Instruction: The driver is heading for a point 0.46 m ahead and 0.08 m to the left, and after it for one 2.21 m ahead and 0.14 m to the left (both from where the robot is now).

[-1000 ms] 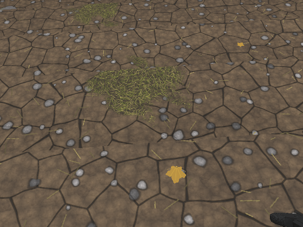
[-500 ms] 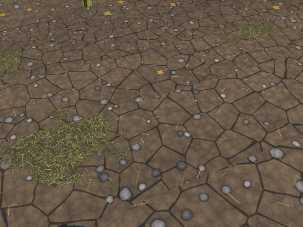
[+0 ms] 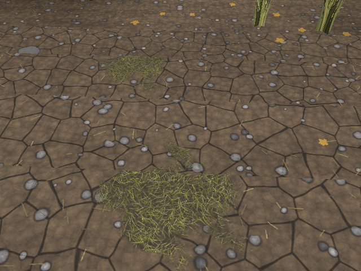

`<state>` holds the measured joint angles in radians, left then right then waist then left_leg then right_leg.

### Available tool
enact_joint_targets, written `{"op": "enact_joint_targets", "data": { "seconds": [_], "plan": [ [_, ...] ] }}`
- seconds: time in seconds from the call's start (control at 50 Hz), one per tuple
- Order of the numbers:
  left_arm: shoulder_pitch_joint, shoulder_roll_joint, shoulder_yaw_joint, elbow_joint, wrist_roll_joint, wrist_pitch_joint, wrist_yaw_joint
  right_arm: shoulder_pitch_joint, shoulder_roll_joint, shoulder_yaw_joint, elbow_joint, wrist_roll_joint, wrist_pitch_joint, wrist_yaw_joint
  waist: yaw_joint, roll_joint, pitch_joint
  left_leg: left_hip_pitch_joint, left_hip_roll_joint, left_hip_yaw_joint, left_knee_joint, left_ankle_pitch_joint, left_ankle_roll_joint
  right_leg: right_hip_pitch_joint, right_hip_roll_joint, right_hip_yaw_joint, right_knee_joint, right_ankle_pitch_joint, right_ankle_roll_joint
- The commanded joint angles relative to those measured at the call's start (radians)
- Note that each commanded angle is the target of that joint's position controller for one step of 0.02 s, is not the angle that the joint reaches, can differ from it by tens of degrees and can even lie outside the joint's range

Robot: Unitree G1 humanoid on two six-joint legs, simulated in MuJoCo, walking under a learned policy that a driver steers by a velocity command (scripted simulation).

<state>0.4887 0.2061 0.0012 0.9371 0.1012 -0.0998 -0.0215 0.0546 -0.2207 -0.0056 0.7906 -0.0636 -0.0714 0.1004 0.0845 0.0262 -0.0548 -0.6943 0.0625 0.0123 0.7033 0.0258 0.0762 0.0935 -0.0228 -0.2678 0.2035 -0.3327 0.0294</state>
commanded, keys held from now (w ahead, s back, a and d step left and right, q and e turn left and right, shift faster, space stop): w+q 0.38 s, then q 0.08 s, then e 0.54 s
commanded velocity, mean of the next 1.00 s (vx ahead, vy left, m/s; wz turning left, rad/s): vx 0.30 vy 0.00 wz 0.19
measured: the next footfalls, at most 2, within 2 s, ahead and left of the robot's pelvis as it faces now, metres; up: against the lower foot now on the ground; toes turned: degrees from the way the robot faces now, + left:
left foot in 0.08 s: +0.22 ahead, +0.13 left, +0.00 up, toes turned +5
right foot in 0.58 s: +0.54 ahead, -0.03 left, -0.17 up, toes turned +16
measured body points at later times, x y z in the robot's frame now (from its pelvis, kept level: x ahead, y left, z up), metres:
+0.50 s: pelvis +0.30 +0.05 -0.06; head +0.29 +0.05 +0.39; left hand +0.45 +0.28 -0.15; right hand +0.31 -0.17 -0.21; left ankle +0.18 +0.12 -0.73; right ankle +0.51 -0.06 -0.76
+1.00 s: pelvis +0.47 +0.07 -0.17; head +0.48 +0.07 +0.28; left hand +0.51 +0.34 -0.29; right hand +0.68 -0.14 -0.27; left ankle +0.49 +0.17 -0.91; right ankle +0.50 -0.04 -0.91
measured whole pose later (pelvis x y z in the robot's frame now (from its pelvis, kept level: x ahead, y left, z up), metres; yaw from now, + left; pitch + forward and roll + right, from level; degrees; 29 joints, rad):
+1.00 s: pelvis +0.47 +0.07 -0.17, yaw +9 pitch +4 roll -1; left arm 0.31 0.24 0.06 0.72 0.03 -0.07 -0.03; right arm 0.16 -0.24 0.01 0.73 -0.02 -0.02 -0.01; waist 0.06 0.00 -0.07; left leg -0.40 -0.01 0.00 0.53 -0.20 0.03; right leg -0.35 0.08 0.09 0.54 -0.25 -0.05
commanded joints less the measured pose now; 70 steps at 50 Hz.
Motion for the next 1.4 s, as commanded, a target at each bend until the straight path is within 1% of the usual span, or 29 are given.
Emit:
{"op": "enact_joint_targets", "data": {
  "seconds": [0.02,0.08,0.1,0.12,0.14,0.16,0.18,0.22,0.26,0.34,0.36,0.42,0.48,0.56,0.6,0.62,0.66,0.68,0.72,0.82,0.88,0.94,1.0,1.02,1.04,1.06,1.12,1.2,1.4],
  "plan": [
    [-0.027,0.168,0.035,-0.034,-0.008,-0.007,0.003,-0.06,-0.084,-0.034,-0.075,0.002,-0.016,-0.013,-0.064,-0.097,0.13,0.066,-0.03,0.033,-0.016,-0.133,0.019,-0.053,-0.289,0.042,0.009,0.577,-0.187],
    [-0.024,0.217,0.046,-0.025,0.002,-0.01,0.014,0.101,-0.163,-0.074,-0.051,0.04,-0.052,-0.037,-0.151,-0.102,0.035,0.446,-0.165,0.109,-0.078,-0.08,0.087,-0.126,-0.239,-0.037,0.332,0.923,-0.134],
    [0.046,0.139,0.022,-0.028,0.038,-0.021,0.009,0.289,-0.233,-0.107,-0.009,0.028,-0.058,-0.068,-0.17,0.023,-0.141,0.838,-0.124,-0.031,0.03,0.13,0.199,-0.384,-0.184,-0.033,0.639,0.69,-0.051],
    [0.131,0.014,-0.032,-0.069,0.062,-0.034,-0.027,0.519,-0.266,-0.104,0.028,0.021,-0.045,-0.086,-0.19,0.213,-0.435,1.307,0.135,-0.561,-0.137,0.008,0.43,-0.71,-0.019,0.07,0.943,-0.213,0.044],
    [-0.133,0.112,-0.003,-0.094,-0.026,-0.029,-0.058,0.677,-0.222,-0.107,0.104,0.008,-0.045,-0.076,-0.348,0.055,-0.242,1.267,0.164,-0.705,-0.31,-0.116,0.349,-0.961,0.061,0.24,1.159,-0.269,0.011],
    [-0.277,0.107,-0.003,-0.146,-0.058,-0.034,-0.051,0.62,-0.251,-0.123,0.11,0.025,-0.065,-0.073,-0.335,0.038,-0.039,1.088,0.171,-0.628,-0.336,-0.183,0.287,-1.088,0.007,0.339,1.215,-0.219,-0.017],
    [-0.316,0.151,0.007,-0.157,-0.043,-0.037,-0.023,0.52,-0.207,-0.108,0.102,0.04,-0.07,-0.066,-0.282,0.021,0.008,0.873,0.153,-0.593,-0.333,-0.182,0.284,-1.031,-0.038,0.373,1.223,-0.165,-0.019],
    [-0.249,0.067,-0.025,-0.158,0.002,-0.022,0.019,0.332,-0.072,-0.043,0.07,0.023,-0.071,-0.04,-0.113,-0.012,0.035,0.446,0.13,-0.509,-0.345,-0.176,0.287,-0.792,-0.086,0.404,1.127,-0.048,-0.042],
    [-0.222,0.071,-0.025,-0.156,-0.006,0.012,0.028,0.184,-0.049,-0.03,0.013,0.02,-0.073,-0.04,-0.043,-0.005,0.05,0.224,0.085,-0.457,-0.417,-0.271,0.278,-0.704,-0.077,0.379,1.037,-0.059,-0.039],
    [-0.172,0.01,-0.05,-0.195,0.015,0.02,-0.022,0.22,-0.114,-0.03,0.008,-0.031,-0.067,-0.07,-0.037,-0.026,0.035,-0.103,-0.074,-0.257,-0.246,-0.224,0.2,-0.444,-0.053,0.257,0.957,0.305,-0.027],
    [-0.272,0.026,-0.05,-0.23,0.024,0.012,-0.032,0.349,-0.059,-0.016,0.051,-0.033,-0.081,-0.091,-0.126,-0.002,0.053,0.147,-0.05,-0.38,-0.186,-0.337,0.221,-0.738,-0.081,0.406,0.89,0.454,-0.022],
    [-0.457,0.067,-0.048,-0.274,0.003,0.009,-0.025,0.536,-0.027,-0.004,0.102,0.011,-0.079,-0.111,-0.259,-0.038,0.066,0.381,-0.082,-0.395,0.069,-0.438,0.19,-0.913,-0.079,0.385,0.402,0.764,0.001],
    [-0.416,0.066,-0.036,-0.318,-0.019,0.04,-0.031,0.46,-0.13,-0.006,0.06,-0.011,-0.055,-0.061,-0.157,0.034,0.106,-0.137,-0.116,-0.386,0.043,-0.524,0.171,-0.329,-0.016,0.258,0.452,0.82,0.002],
    [-0.288,0.141,0.001,-0.192,-0.024,0.056,-0.036,0.501,-0.113,0.015,0.055,0.078,-0.037,-0.083,-0.152,-0.027,0.184,0.256,-0.098,-0.452,0.378,-0.488,0.076,-0.382,-0.086,0.285,-0.029,0.869,-0.011],
    [0.091,0.206,0.062,-0.049,-0.029,0.043,-0.027,0.543,-0.133,0.023,0.068,0.045,-0.008,-0.019,-0.006,-0.083,0.003,0.124,-0.169,-0.297,0.706,-0.201,-0.048,0.157,-0.166,0.242,0.014,1.074,-0.12],
    [0.185,0.292,0.087,-0.048,-0.058,0.039,-0.053,0.754,0.035,0.048,0.062,0.0,-0.021,0.009,-0.118,-0.408,-0.41,-0.238,-0.251,-0.136,1.247,-0.943,-0.167,0.769,-0.407,0.471,0.465,1.686,-0.45],
    [0.051,0.242,0.075,-0.132,0.01,0.047,-0.074,0.487,-0.135,0.013,-0.054,0.013,0.023,-0.011,-0.015,-0.103,-0.308,-0.538,-0.173,-0.071,1.477,-0.949,-0.196,0.582,-0.4,0.578,0.407,1.424,-0.415],
    [-0.169,0.211,0.053,-0.188,-0.035,0.036,-0.077,0.402,-0.114,0.017,-0.126,0.017,0.029,-0.031,-0.088,-0.099,-0.224,-0.553,-0.091,-0.1,1.36,-0.838,-0.213,0.317,-0.438,0.709,0.343,0.999,-0.417],
    [-0.37,0.092,0.004,-0.24,-0.056,0.013,-0.08,0.388,-0.008,0.05,-0.093,0.016,0.035,-0.06,-0.228,-0.017,0.035,-0.092,0.058,-0.143,0.969,-0.582,-0.196,-0.491,-0.298,0.526,0.171,0.929,-0.38],
    [-0.241,0.244,0.071,-0.252,-0.068,-0.03,0.003,0.306,-0.068,0.024,-0.083,0.01,0.034,-0.06,-0.119,-0.063,-0.011,0.226,0.002,0.045,0.197,-0.155,-0.217,-0.62,-0.073,0.385,0.152,0.639,-0.337],
    [-0.153,0.229,0.098,-0.259,-0.075,0.001,-0.024,0.248,-0.103,0.002,-0.081,-0.007,0.057,-0.087,-0.069,-0.12,0.001,0.192,-0.03,-0.012,0.092,-0.251,-0.169,-0.472,-0.228,0.639,0.117,0.334,-0.39],
    [-0.133,0.173,0.095,-0.27,-0.083,0.019,-0.01,0.095,-0.112,-0.014,-0.127,0.028,0.05,-0.124,-0.023,-0.12,-0.043,0.144,-0.052,-0.055,-0.147,-0.245,-0.107,-0.246,-0.262,0.787,0.142,0.301,-0.389],
    [-0.173,0.102,0.068,-0.285,-0.07,0.025,-0.007,0.183,-0.174,-0.05,-0.135,0.067,0.011,-0.134,-0.11,-0.046,-0.156,0.615,0.063,-0.109,-0.276,0.053,0.132,-0.476,-0.131,0.666,0.261,0.219,-0.241],
    [-0.151,0.011,0.039,-0.331,-0.052,0.019,0.0,0.263,-0.244,-0.08,-0.146,0.045,-0.002,-0.145,-0.124,0.207,-0.231,0.908,0.327,-0.432,-0.368,0.267,0.417,-0.785,0.07,0.454,0.439,-0.135,-0.108],
    [-0.261,0.105,0.07,-0.341,-0.048,0.02,0.007,0.339,-0.219,-0.093,-0.136,-0.019,-0.014,-0.157,-0.208,0.093,-0.118,0.924,0.443,-0.564,-0.448,0.261,0.441,-0.965,0.109,0.381,0.629,-0.324,-0.017],
    [-0.258,0.127,0.079,-0.301,-0.052,0.032,0.02,0.298,-0.198,-0.093,-0.132,-0.01,-0.018,-0.156,-0.175,-0.004,-0.089,0.845,0.398,-0.448,-0.469,0.231,0.358,-0.953,0.056,0.394,0.748,-0.245,0.014],
    [-0.13,0.129,0.094,-0.215,-0.009,0.047,0.026,0.089,-0.138,-0.089,-0.195,0.063,-0.021,-0.123,-0.057,0.086,-0.037,0.573,0.243,-0.147,-0.491,0.224,0.227,-0.772,0.044,0.312,0.948,-0.025,0.057],
    [-0.147,0.071,0.073,-0.185,-0.039,0.052,-0.021,0.069,-0.159,-0.117,-0.215,0.029,-0.015,-0.131,-0.084,0.052,-0.008,0.468,0.174,0.033,-0.528,0.028,0.18,-0.697,0.018,0.232,0.902,0.145,0.068],
    [-0.288,0.098,0.055,-0.227,-0.039,0.098,-0.056,0.16,-0.186,-0.167,-0.167,-0.01,-0.023,-0.156,-0.153,0.086,0.023,0.651,0.341,0.012,-0.589,-0.179,0.206,-0.644,-0.061,0.207,0.459,0.1,-0.043]
  ]
}}
Keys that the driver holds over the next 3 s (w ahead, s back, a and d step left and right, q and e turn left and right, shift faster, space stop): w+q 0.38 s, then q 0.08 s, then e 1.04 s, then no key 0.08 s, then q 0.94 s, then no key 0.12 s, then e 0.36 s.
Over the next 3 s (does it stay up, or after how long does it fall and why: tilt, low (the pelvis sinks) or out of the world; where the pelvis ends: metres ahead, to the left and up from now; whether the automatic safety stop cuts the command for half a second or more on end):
stays up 0.66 0.04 -0.17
